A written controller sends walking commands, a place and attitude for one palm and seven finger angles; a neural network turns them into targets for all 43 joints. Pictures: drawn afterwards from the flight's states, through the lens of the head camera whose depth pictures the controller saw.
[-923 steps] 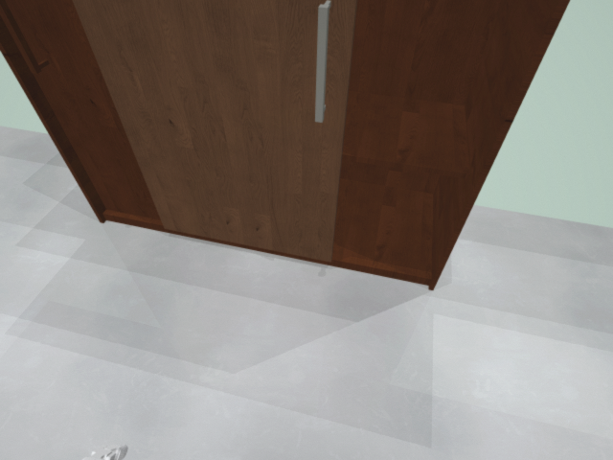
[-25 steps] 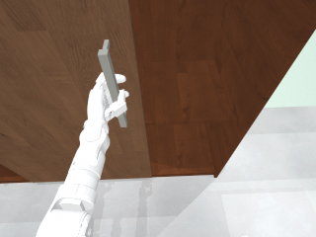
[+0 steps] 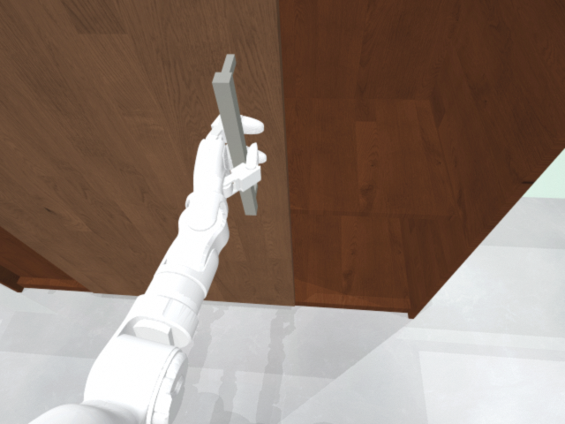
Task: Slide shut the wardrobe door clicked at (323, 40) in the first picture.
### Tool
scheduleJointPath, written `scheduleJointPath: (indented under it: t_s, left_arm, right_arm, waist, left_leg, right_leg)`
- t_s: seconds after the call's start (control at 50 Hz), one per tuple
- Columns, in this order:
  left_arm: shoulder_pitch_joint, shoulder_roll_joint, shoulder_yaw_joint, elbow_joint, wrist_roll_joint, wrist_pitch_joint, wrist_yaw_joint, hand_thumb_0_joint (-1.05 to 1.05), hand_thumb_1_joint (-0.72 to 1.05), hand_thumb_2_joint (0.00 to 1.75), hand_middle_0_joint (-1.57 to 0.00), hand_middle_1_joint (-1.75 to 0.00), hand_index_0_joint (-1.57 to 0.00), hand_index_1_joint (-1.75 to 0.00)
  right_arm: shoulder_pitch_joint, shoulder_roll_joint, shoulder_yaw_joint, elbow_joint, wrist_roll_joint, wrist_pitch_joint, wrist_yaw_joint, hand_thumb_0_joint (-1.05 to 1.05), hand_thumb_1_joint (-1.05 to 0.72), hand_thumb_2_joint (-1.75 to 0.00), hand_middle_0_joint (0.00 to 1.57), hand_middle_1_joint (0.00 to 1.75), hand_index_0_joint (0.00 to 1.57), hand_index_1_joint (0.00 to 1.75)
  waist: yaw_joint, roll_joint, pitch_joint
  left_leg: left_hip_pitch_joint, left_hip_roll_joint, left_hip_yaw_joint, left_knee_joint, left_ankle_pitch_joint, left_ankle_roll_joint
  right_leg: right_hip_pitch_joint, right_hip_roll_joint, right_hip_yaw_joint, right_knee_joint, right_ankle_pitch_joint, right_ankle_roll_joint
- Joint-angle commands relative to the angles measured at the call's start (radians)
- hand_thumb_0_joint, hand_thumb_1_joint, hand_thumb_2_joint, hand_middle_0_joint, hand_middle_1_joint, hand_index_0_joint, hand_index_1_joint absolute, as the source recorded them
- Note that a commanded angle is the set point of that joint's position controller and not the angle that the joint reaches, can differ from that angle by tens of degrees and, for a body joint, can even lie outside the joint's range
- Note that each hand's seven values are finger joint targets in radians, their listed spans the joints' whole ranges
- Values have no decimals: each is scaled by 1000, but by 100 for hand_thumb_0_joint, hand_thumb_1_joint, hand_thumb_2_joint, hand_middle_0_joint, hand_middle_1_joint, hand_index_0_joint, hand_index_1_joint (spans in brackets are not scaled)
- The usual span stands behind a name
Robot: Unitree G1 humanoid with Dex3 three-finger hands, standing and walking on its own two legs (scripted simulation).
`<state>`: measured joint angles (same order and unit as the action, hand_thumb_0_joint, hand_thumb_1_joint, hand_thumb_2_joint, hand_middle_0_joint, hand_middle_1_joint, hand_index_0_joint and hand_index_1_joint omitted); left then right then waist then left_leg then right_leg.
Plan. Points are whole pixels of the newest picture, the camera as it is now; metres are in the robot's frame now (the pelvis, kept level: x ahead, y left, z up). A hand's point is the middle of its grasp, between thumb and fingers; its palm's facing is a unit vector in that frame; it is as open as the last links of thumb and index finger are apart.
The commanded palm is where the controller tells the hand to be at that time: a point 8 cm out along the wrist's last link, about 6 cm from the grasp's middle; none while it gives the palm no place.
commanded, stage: step sideways, sliding the door along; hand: left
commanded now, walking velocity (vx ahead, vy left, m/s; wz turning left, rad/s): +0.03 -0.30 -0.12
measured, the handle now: (242, 148) +0.49 +0.07 +0.09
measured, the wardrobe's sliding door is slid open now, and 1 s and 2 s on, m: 0.40 0.37 0.18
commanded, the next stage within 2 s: none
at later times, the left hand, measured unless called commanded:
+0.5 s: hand (257, 171) +0.44 +0.04 +0.10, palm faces +0.07 -0.98 -0.21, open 5.6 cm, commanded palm +0.42 +0.03 +0.11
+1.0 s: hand (282, 168) +0.45 +0.01 +0.10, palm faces +0.27 -0.95 -0.15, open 6.1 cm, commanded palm +0.41 -0.03 +0.11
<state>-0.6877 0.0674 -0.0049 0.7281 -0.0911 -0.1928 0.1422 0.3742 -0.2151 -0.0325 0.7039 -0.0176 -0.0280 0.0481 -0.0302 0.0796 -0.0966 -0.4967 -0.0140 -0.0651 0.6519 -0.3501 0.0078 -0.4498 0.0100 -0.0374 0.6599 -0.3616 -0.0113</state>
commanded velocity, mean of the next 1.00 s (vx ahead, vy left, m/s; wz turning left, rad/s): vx -0.08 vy -0.19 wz -0.21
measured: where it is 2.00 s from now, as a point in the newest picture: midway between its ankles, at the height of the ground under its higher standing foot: outside the picture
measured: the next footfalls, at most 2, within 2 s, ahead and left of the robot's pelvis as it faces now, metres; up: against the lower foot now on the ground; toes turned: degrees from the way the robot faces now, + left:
right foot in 0.32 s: +0.13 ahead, -0.11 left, +0.00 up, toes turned -1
left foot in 0.58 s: +0.03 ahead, +0.07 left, +0.00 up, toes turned +11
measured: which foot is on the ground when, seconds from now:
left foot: down 0.00-0.34, up 0.36-0.56, down 0.58-0.88, up 0.90-1.00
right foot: down 0.00-0.10, up 0.12-0.30, down 0.32-0.58, up 0.60-0.78, down 0.80-1.00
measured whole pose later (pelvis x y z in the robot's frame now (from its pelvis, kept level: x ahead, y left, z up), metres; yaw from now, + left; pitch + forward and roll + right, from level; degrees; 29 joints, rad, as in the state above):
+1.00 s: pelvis +0.07 -0.16 +0.01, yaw +6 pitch +1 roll +2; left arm -0.41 0.12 0.01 0.24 -0.10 -0.08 0.16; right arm 0.07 -0.25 -0.04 0.59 0.03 -0.10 -0.04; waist 0.08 0.09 0.23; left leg -0.30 0.07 0.04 0.68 -0.39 -0.02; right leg -0.39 -0.04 -0.02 0.62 -0.21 -0.02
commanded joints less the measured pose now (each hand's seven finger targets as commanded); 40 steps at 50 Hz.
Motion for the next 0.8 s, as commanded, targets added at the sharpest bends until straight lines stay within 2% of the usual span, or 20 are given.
scheduleJointPath:
  t_s: [0.0,0.04,0.08,0.12,0.16,0.22,0.28,0.3,0.34,0.36,0.44,0.5,0.52,0.54,0.56,0.58,0.6,0.7,0.74,0.78]
  left_arm:
    - [-648,40,-110,-243,56,-59,-84,0,90,90,-45,-140,-45,-140]
    - [-604,-39,-177,-239,48,-46,-110,0,90,90,-45,-140,-45,-140]
    - [-632,-18,-175,-283,19,-61,-140,0,90,90,-45,-140,-45,-140]
    - [-635,19,-126,-234,5,-37,-141,0,90,90,-45,-140,-45,-140]
    - [-622,14,-118,-171,0,-17,-138,0,90,90,-45,-140,-45,-140]
    - [-646,-27,-165,-115,9,-4,-145,0,90,90,-45,-140,-45,-140]
    - [-641,-101,-236,-135,3,-1,-158,0,90,90,-45,-140,-45,-140]
    - [-618,-115,-249,-150,4,4,-157,0,90,90,-45,-140,-45,-140]
    - [-583,-130,-264,-196,12,5,-153,0,90,90,-45,-140,-45,-140]
    - [-530,-104,-224,-152,15,14,-146,0,90,90,-45,-140,-45,-140]
    - [-558,-133,-266,-280,30,-36,-130,0,90,90,-45,-140,-45,-140]
    - [-514,-133,-288,-351,31,-66,-123,0,90,90,-45,-140,-45,-140]
    - [-525,-118,-295,-383,31,-77,-120,0,90,90,-45,-140,-45,-140]
    - [-537,-132,-322,-422,29,-84,-125,0,90,90,-45,-140,-45,-140]
    - [-550,-134,-335,-470,24,-87,-137,0,90,90,-45,-140,-45,-140]
    - [-533,-120,-306,-474,23,-84,-143,0,90,90,-45,-140,-45,-140]
    - [-515,-112,-276,-466,33,-72,-141,0,90,90,-45,-140,-45,-140]
    - [-419,-128,-323,-609,55,-44,-147,0,90,90,-45,-140,-45,-140]
    - [-379,-123,-338,-682,58,-43,-151,0,90,90,-45,-140,-45,-140]
    - [-308,-86,-314,-739,61,-56,-150,0,90,90,-45,-140,-45,-140]
  right_arm:
    - [-62,-101,-14,-120,44,2,-88,0,-90,-90,20,30,20,30]
    - [-12,-105,-9,-118,35,11,-95,0,-90,-90,20,30,20,30]
    - [-7,-92,-31,-87,12,7,-84,0,-90,-90,20,30,20,30]
    - [-61,-108,-39,-114,20,16,-89,0,-90,-90,20,30,20,30]
    - [-79,-115,-27,-127,30,27,-103,0,-90,-90,20,30,20,30]
    - [-104,-126,-9,-142,44,38,-117,0,-90,-90,20,30,20,30]
    - [-181,-117,5,-172,61,21,-123,0,-90,-90,20,30,20,30]
    - [-206,-109,7,-177,68,19,-125,0,-90,-90,20,30,20,30]
    - [-220,-89,-5,-189,72,13,-127,0,-90,-90,20,30,20,30]
    - [-182,-124,-26,-171,71,4,-124,0,-90,-90,20,30,20,30]
    - [-201,-103,-23,-155,62,-49,-115,0,-90,-90,20,30,20,30]
    - [-228,-88,-15,-169,58,-53,-123,0,-90,-90,20,30,20,30]
    - [-221,-98,-24,-159,55,-54,-128,0,-90,-90,20,30,20,30]
    - [-201,-114,-39,-162,49,-53,-123,0,-90,-90,20,30,20,30]
    - [-207,-142,-62,-187,40,-51,-109,0,-90,-90,20,30,20,30]
    - [-224,-132,-58,-198,33,-51,-86,0,-90,-90,20,30,20,30]
    - [-234,-148,-61,-208,33,-50,-71,0,-90,-90,20,30,20,30]
    - [-231,-120,-49,-264,44,-59,-61,0,-90,-90,20,30,20,30]
    - [-247,-114,-38,-281,53,-67,-60,0,-90,-90,20,30,20,30]
    - [-256,-110,-31,-284,61,-79,-55,0,-90,-90,20,30,20,30]
  waist:
    - [-78,-107,-299]
    - [-115,122,-328]
    - [-127,238,-362]
    - [-80,60,-308]
    - [-69,-52,-243]
    - [-69,-26,-216]
    - [-49,53,-113]
    - [-29,-28,-95]
    - [-21,-348,-63]
    - [-7,-408,-78]
    - [-42,-259,-124]
    - [-31,-215,-201]
    - [-46,-151,-229]
    - [-65,-66,-263]
    - [-64,98,-290]
    - [-31,90,-309]
    - [-14,43,-266]
    - [-35,55,-194]
    - [-36,121,-183]
    - [-21,79,-203]
  left_leg:
    - [341,55,41,-56,431,64]
    - [584,96,3,10,1030,90]
    - [917,225,-207,-47,1255,152]
    - [885,305,-281,-84,1032,179]
    - [814,315,-219,-63,901,184]
    - [600,267,-76,-84,712,137]
    - [266,256,-30,-62,376,103]
    - [135,211,5,33,219,83]
    - [39,-13,75,346,-248,0]
    - [58,-7,27,492,-263,-9]
    - [166,74,23,234,-181,-12]
    - [308,84,113,-91,25,-11]
    - [423,145,99,-199,182,6]
    - [579,275,4,-251,435,58]
    - [741,487,-226,-182,853,173]
    - [816,573,-245,-159,978,221]
    - [806,572,-177,-140,923,209]
    - [760,384,102,-71,927,63]
    - [724,326,179,-39,926,28]
    - [622,264,213,64,822,0]
  right_leg:
    - [140,-13,8,-113,464,17]
    - [-22,28,-20,113,714,33]
    - [-392,71,4,384,-20,23]
    - [-364,34,44,430,-135,-5]
    - [-290,2,56,267,-91,-18]
    - [28,12,-9,69,82,-17]
    - [318,-9,34,-7,154,-38]
    - [419,-58,112,-60,188,-59]
    - [371,-274,521,-409,104,-175]
    - [346,-280,543,-446,50,-150]
    - [397,-229,252,-273,594,-141]
    - [419,-171,151,-202,743,-54]
    - [361,-150,126,-99,770,-14]
    - [200,-122,87,61,660,39]
    - [-49,-55,101,274,224,77]
    - [-156,-42,197,447,-113,44]
    - [-207,-55,254,459,-162,14]
    - [-23,-16,35,66,46,4]
    - [80,19,-34,-61,176,18]
    - [257,20,-49,-180,476,20]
